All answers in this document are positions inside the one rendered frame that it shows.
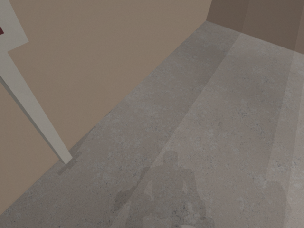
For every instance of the panel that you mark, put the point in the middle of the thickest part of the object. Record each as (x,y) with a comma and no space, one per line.
(12,80)

